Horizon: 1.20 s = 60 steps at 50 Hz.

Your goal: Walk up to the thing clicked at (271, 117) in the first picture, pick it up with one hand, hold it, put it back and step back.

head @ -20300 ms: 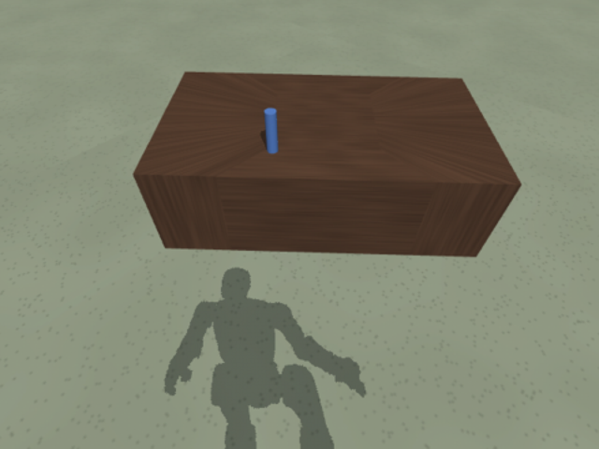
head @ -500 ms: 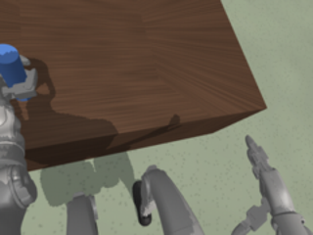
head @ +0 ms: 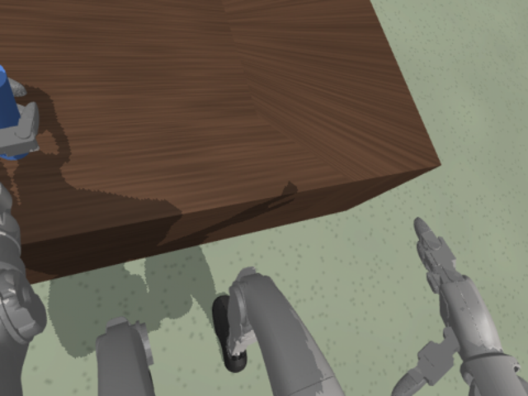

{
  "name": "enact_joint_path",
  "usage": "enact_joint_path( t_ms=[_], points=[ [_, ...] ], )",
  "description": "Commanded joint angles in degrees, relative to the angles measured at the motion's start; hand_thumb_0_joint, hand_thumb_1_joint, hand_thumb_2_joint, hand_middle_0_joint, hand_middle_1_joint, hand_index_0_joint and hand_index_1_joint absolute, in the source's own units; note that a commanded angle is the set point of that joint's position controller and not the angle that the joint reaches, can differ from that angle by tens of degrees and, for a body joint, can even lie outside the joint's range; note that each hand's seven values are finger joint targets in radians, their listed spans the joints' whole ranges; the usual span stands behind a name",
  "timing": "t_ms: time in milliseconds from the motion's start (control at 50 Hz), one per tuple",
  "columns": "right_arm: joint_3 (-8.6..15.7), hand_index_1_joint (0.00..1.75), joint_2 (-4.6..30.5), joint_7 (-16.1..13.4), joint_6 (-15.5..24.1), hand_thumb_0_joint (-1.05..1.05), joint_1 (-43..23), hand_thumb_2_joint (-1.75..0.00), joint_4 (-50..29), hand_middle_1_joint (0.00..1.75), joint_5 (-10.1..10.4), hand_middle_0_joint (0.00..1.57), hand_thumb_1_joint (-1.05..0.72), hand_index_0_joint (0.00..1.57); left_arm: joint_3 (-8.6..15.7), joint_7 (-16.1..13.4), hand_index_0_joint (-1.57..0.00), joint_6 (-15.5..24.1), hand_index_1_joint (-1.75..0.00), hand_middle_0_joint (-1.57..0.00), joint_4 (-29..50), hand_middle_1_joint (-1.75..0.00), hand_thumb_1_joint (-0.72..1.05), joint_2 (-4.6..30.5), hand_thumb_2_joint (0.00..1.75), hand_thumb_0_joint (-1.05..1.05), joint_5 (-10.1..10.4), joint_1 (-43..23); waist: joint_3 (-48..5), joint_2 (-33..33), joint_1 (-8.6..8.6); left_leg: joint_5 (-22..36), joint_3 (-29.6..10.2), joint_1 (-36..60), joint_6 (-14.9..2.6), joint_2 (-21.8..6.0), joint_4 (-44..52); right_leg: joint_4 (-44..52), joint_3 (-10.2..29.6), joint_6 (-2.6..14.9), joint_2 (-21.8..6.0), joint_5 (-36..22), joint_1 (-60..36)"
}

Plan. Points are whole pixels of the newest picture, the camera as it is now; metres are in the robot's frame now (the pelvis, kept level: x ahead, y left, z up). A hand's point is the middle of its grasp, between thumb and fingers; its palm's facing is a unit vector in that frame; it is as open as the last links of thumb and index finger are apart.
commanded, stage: lower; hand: left
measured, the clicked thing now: out of the picture +0.55 +0.20 -0.05
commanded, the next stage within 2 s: loosen in 0.24 s
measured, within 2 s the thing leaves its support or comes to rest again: rests again in 0.30 s
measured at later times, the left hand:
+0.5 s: hand (17, 120) +0.55 +0.19 -0.08, palm faces +0.15 -0.99 -0.01, open 5.7 cm
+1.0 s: hand (15, 117) +0.56 +0.19 -0.07, palm faces +0.16 -0.99 +0.00, open 11.4 cm
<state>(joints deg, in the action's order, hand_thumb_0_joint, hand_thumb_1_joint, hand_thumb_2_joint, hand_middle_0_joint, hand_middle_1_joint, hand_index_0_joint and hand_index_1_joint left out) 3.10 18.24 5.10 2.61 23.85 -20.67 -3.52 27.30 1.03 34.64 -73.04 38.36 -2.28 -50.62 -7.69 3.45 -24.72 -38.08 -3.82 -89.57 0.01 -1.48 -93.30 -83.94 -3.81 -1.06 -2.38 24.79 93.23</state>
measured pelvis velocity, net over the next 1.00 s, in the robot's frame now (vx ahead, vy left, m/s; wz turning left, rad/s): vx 0.00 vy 0.01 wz -0.01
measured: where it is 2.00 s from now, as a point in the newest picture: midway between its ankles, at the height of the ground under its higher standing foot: (190, 379)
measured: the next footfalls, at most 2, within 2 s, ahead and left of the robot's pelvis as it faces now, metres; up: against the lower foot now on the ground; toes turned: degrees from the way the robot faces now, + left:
none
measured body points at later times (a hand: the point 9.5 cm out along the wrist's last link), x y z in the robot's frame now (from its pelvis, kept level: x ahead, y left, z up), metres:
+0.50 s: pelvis +0.00 +0.00 -0.01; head +0.22 +0.09 +0.37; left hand +0.54 +0.24 -0.07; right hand +0.18 -0.24 +0.09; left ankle +0.03 +0.11 -0.54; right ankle +0.11 -0.14 -0.54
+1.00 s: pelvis +0.00 +0.01 -0.01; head +0.22 +0.10 +0.36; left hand +0.54 +0.25 -0.07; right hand +0.18 -0.24 +0.09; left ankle +0.03 +0.11 -0.54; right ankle +0.11 -0.14 -0.54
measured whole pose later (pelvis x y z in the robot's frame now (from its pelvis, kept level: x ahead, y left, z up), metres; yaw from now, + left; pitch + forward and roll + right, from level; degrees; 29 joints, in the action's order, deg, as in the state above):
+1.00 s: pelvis +0.00 +0.01 -0.01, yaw +0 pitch +35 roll -6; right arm 3.2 18.8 5.9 2.4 25.2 -24.2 -2.9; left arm 26.6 -0.3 33.9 -71.8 39.0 -2.7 -52.3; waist -7.9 3.8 -25.9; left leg -38.6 -4.0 -93.1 -0.5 -1.1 -96.4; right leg -86.3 -3.7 -1.5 -2.6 24.9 96.3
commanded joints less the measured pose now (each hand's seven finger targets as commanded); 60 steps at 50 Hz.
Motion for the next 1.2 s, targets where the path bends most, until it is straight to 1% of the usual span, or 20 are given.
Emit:
enact_joint_path(
  t_ms=[0,80,120,180,200,260,280,340,380,460,540,580,660,740,780,840,980,1060,1100,1180],
  points=[
    [8.0,0.05,10.5,-1.7,2.8,0.00,5.1,-0.05,-10.6,0.05,0.3,0.05,0.56,0.05,0.8,-0.4,-1.42,4.9,-1.48,-1.40,15.7,-1.49,0.56,13.9,1.34,0.00,0.5,-24.9,-38.9,-25.6,1.10,21.8,0.0,22.6,0.73,1.7,12.3,4.6,1.2,3.12,2.6,-13.2,-26.9],
    [9.2,0.05,11.3,-1.8,2.7,0.00,4.3,-0.05,-11.2,0.05,0.5,0.05,0.55,0.05,0.3,-0.2,-1.40,4.2,-1.46,-1.38,11.9,-1.47,0.54,13.2,1.32,0.00,0.1,-22.5,-37.6,-25.5,0.80,20.7,0.1,21.6,0.68,1.7,11.6,4.2,1.9,3.11,2.5,-12.3,-25.7],
    [8.3,0.05,10.5,-1.6,2.7,0.00,5.3,-0.05,-11.4,0.05,0.3,0.05,0.55,0.05,0.7,-0.7,-1.40,4.8,-1.46,-1.38,15.9,-1.47,0.53,14.0,1.32,0.00,0.3,-25.5,-37.8,-26.5,0.53,19.4,0.3,20.9,0.74,1.7,11.6,4.3,1.8,3.06,2.5,-11.4,-26.3],
    [8.7,0.05,10.5,-1.5,2.8,0.00,5.0,-0.05,-11.9,0.05,0.5,0.05,0.55,0.05,-0.6,-0.4,-1.38,3.9,-1.44,-1.36,11.4,-1.45,0.52,12.1,1.30,0.00,-0.4,-21.9,-36.1,-24.9,-0.11,17.2,0.4,18.7,0.43,1.8,11.2,4.7,2.4,2.87,2.3,-9.9,-25.9],
    [9.0,0.05,10.8,-1.7,2.9,0.00,4.8,-0.05,-11.9,0.05,0.6,0.05,0.55,0.05,-0.2,-0.4,-1.37,4.0,-1.43,-1.36,14.1,-1.44,0.53,13.1,1.30,0.00,-0.3,-23.3,-36.2,-25.6,0.04,17.1,0.3,19.2,0.50,1.8,11.2,4.6,2.5,2.85,2.3,-9.7,-25.4],
    [8.7,0.05,10.8,-1.5,2.8,0.00,5.1,-0.05,-13.3,0.05,0.8,0.05,0.55,0.05,-0.2,-0.7,-1.36,3.9,-1.42,-1.34,13.9,-1.43,0.51,13.4,1.28,0.00,-0.3,-23.4,-37.8,-26.4,0.51,19.2,0.0,21.5,0.89,1.7,11.3,3.7,1.5,3.15,2.5,-10.6,-24.2],
    [8.8,0.05,10.7,-1.5,2.7,0.00,6.0,-0.05,-12.2,0.05,0.8,0.05,0.55,0.05,-1.5,-0.4,-1.37,3.4,-1.43,-1.35,10.9,-1.44,0.51,10.6,1.30,0.00,-0.2,-21.5,-35.4,-26.7,-0.60,20.5,-0.3,21.2,0.98,1.6,11.1,3.5,0.9,3.30,2.7,-11.5,-22.9],
    [8.9,0.05,10.6,-1.4,2.7,0.00,6.1,-0.04,-12.5,0.05,1.0,0.05,0.56,0.05,-1.3,-0.8,-1.44,3.4,-1.41,-1.42,11.8,-1.43,0.53,11.6,1.23,0.00,-0.8,-22.6,-35.0,-25.5,-0.68,19.4,-0.2,20.2,0.81,1.7,11.0,3.4,0.8,3.20,2.7,-11.2,-22.7],
    [9.5,0.05,11.1,-1.4,2.7,0.00,6.4,-0.03,-12.7,0.05,1.1,0.05,0.55,0.05,-0.5,-0.9,-1.34,3.5,-1.25,-1.30,14.0,-1.27,0.37,12.9,1.07,0.00,-0.5,-23.0,-36.0,-25.6,-0.50,19.3,-0.1,19.9,0.67,1.7,10.7,3.3,1.1,3.10,2.6,-11.4,-23.7],
    [9.0,0.05,10.5,-1.3,2.9,0.00,5.9,-0.04,-12.3,0.05,1.3,0.05,0.55,0.05,-0.3,-0.6,-1.19,3.6,-1.06,-1.16,13.9,-1.09,0.15,10.7,0.79,0.00,1.1,-22.6,-35.2,-25.2,-0.44,19.2,0.0,19.4,0.57,1.7,10.6,3.3,1.0,3.03,2.6,-11.1,-23.3],
    [9.3,0.05,11.1,-1.4,2.8,0.00,5.5,-0.04,-13.3,0.05,1.2,0.05,0.54,0.05,-0.5,-0.7,-1.09,3.6,-0.91,-1.05,13.8,-0.94,-0.05,11.5,0.60,0.00,0.2,-22.9,-36.2,-26.0,0.09,19.0,-0.3,21.3,0.86,1.7,11.1,2.9,0.7,3.22,2.6,-10.6,-22.3],
    [9.2,0.05,10.8,-1.3,2.8,0.00,6.5,-0.04,-12.2,0.05,1.1,0.05,0.54,0.05,-1.2,-0.7,-0.94,3.4,-0.82,-0.92,12.6,-0.84,-0.14,10.3,0.59,0.00,0.0,-22.9,-35.8,-26.8,-0.64,20.3,-0.4,21.9,1.02,1.6,10.5,2.6,0.6,3.28,2.7,-11.4,-21.3],
    [8.8,0.05,11.0,-1.2,2.5,0.00,6.2,-0.04,-12.4,0.05,1.0,0.05,0.54,0.05,-0.8,-1.0,-0.82,3.0,-0.71,-0.80,13.4,-0.72,-0.20,11.1,0.51,0.00,-0.1,-22.4,-35.7,-26.4,0.56,20.8,-0.5,21.8,1.25,1.7,11.4,2.7,0.2,3.36,2.7,-11.5,-21.8],
    [9.6,0.05,11.1,-1.1,2.5,0.00,6.6,-0.04,-12.4,0.05,1.0,0.05,0.55,0.05,-1.5,-0.9,-0.75,3.1,-0.66,-0.74,14.5,-0.66,-0.18,9.4,0.50,0.00,0.0,-23.3,-35.9,-27.8,-0.43,24.2,-1.1,24.5,1.73,1.1,11.0,2.1,-0.5,3.64,3.0,-12.7,-19.4],
    [9.0,0.05,11.2,-1.1,2.4,0.00,6.3,-0.04,-12.2,0.05,1.0,0.05,0.54,0.05,-1.5,-1.0,-0.72,2.6,-0.62,-0.70,11.0,-0.64,-0.21,9.1,0.47,0.00,-0.1,-21.3,-34.0,-26.4,-0.18,23.1,-1.1,23.4,1.62,1.2,11.5,2.6,-0.5,3.57,2.9,-11.9,-19.7],
    [9.4,0.05,11.2,-1.0,2.4,0.00,6.0,-0.04,-12.0,0.05,1.0,0.05,0.55,0.05,-1.0,-1.2,-0.65,3.1,-0.57,-0.64,14.1,-0.58,-0.25,10.1,0.43,0.00,-0.1,-23.1,-35.2,-27.2,-0.29,22.4,-0.9,23.6,1.44,1.2,11.1,2.4,-0.2,3.51,2.9,-11.8,-19.8],
    [8.9,0.05,10.9,-1.0,2.5,0.00,5.9,-0.05,-12.4,0.05,0.8,0.05,0.54,0.05,-1.3,-1.3,-0.54,3.2,-0.45,-0.53,11.3,-0.46,-0.32,9.4,0.34,0.00,-0.4,-23.1,-34.2,-25.7,-0.75,19.6,-0.5,21.0,1.15,1.5,11.3,3.0,0.0,3.27,2.7,-10.6,-20.6],
    [9.0,0.05,11.0,-1.1,2.5,0.00,6.0,-0.05,-12.7,0.05,1.1,0.05,0.54,0.05,-0.5,-1.2,-0.47,3.4,-0.39,-0.46,12.6,-0.40,-0.36,11.4,0.28,0.00,-0.2,-23.3,-35.2,-25.8,-0.21,19.0,-0.3,20.8,1.00,1.6,11.1,2.7,0.4,3.19,2.7,-10.5,-21.6],
    [9.8,0.05,11.8,-1.3,2.7,0.00,5.8,-0.04,-14.4,0.05,1.1,0.05,0.55,0.05,-0.7,-1.4,-0.32,3.3,-0.30,-0.30,11.3,-0.31,-0.40,10.9,0.24,0.00,-0.2,-23.4,-36.0,-24.9,-1.25,19.7,-0.2,20.2,0.80,1.6,10.5,2.9,0.4,3.06,2.8,-11.5,-22.4],
    [9.2,0.05,12.0,-1.5,2.2,0.00,6.2,-0.05,-15.9,0.05,1.2,0.05,0.54,0.05,1.1,-0.9,-0.16,3.2,-0.15,-0.15,15.0,-0.16,-0.51,15.4,0.13,0.00,0.0,-25.1,-38.7,-27.4,0.00,20.7,-0.1,22.9,1.14,1.7,11.4,3.3,0.9,3.09,2.5,-12.2,-24.7]
  ],
)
